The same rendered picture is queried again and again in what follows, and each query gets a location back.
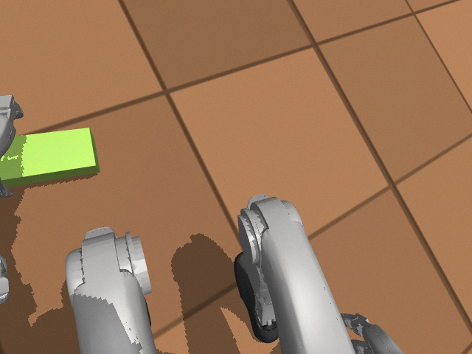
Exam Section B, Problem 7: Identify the left robot hand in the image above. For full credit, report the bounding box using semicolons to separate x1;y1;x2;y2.
0;95;24;198

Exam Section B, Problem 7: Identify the right robot hand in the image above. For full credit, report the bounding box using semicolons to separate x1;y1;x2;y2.
340;313;403;354

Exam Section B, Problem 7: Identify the right robot foot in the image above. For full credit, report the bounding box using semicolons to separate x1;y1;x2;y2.
234;252;279;343

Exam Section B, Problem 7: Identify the carton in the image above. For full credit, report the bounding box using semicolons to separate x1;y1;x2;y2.
0;128;100;187

